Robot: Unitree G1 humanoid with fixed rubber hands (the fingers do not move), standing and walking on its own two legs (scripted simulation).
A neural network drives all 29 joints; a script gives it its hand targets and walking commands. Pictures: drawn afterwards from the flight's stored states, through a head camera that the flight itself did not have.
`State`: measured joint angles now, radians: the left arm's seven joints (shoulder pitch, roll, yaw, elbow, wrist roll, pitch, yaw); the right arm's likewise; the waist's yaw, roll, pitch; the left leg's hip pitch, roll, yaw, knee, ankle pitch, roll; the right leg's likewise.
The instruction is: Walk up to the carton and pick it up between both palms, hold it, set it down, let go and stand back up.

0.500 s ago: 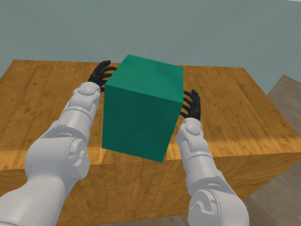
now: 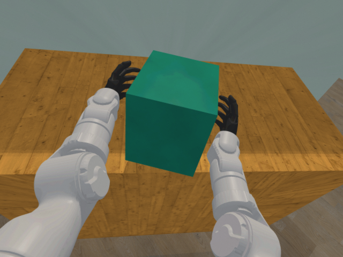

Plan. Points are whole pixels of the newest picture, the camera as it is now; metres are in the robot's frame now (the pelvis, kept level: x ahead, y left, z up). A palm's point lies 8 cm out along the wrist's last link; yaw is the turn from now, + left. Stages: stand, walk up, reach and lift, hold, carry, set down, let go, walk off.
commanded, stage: set down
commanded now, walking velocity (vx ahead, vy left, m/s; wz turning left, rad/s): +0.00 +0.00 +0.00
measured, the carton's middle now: (172, 112) +0.47 -0.05 +0.06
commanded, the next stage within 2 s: none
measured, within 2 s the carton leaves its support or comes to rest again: rests again in 0.18 s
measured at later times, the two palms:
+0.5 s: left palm (115, 95) +0.49 +0.09 +0.10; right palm (221, 128) +0.40 -0.16 +0.08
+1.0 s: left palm (115, 100) +0.49 +0.09 +0.08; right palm (219, 131) +0.39 -0.16 +0.07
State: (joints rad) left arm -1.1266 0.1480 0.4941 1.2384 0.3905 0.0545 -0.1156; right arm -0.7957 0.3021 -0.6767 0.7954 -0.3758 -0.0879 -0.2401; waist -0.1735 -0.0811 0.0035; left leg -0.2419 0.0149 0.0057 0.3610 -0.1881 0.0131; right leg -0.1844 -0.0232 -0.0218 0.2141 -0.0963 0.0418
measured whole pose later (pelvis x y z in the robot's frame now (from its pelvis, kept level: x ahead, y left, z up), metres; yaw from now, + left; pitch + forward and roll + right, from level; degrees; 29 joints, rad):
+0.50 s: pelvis +0.03 +0.00 +0.00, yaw +0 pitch +5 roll -2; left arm -1.02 0.06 0.56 1.06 0.48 0.01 -0.13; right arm -0.73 0.30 -0.63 0.80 -0.39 -0.25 -0.25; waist -0.15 -0.07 0.03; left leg -0.22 0.03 0.02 0.35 -0.22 0.01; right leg -0.16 -0.02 -0.04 0.19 -0.12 0.03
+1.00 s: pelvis +0.02 +0.00 +0.00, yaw -1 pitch +6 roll -2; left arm -0.99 0.03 0.57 0.98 0.51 0.01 -0.14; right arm -0.73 0.30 -0.65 0.83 -0.39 -0.35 -0.25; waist -0.13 -0.08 0.06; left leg -0.23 0.03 0.04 0.34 -0.21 0.01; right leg -0.17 -0.02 -0.05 0.19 -0.11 0.04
